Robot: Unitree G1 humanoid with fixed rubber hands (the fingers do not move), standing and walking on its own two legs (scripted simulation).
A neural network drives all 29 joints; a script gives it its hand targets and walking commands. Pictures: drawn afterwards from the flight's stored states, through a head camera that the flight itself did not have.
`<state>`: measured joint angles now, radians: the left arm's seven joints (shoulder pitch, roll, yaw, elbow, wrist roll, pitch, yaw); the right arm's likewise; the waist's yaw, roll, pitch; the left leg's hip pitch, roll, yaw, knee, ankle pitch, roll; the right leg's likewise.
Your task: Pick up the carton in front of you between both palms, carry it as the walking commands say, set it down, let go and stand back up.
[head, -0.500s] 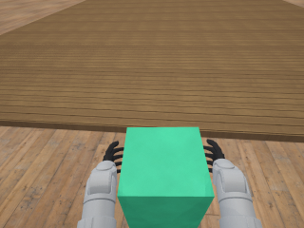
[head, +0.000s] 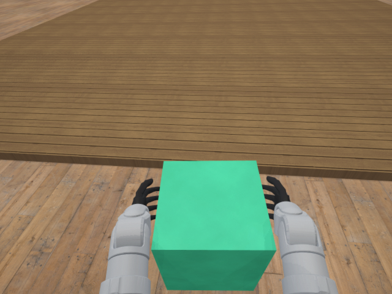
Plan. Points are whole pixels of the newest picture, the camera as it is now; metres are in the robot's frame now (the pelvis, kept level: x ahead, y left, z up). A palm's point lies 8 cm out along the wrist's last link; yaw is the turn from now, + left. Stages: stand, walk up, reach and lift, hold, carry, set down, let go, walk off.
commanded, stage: hold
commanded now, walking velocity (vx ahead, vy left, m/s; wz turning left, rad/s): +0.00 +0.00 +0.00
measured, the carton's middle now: (209, 227) +0.29 +0.00 -0.02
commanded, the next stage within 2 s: carry in 0.36 s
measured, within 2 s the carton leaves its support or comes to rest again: neither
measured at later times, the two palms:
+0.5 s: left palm (140, 207) +0.30 +0.15 +0.05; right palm (279, 204) +0.30 -0.15 +0.05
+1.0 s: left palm (140, 152) +0.47 +0.18 +0.06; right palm (251, 144) +0.49 -0.12 +0.07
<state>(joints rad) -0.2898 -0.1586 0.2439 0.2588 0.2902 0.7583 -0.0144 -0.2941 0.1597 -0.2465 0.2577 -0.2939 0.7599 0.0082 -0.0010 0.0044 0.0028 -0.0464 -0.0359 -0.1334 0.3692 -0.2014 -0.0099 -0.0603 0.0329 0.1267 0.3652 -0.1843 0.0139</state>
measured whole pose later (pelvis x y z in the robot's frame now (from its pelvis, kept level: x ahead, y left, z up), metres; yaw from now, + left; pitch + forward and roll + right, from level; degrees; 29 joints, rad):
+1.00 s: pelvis +0.21 +0.02 -0.02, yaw +0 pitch +5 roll +2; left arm -0.13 -0.13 0.10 -0.42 0.09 1.20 0.11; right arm -0.16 0.13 -0.10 -0.38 -0.08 1.19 -0.09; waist 0.04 -0.04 -0.08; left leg -0.46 -0.01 0.21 0.56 -0.25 0.03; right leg -0.06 -0.11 -0.11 0.50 -0.48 0.04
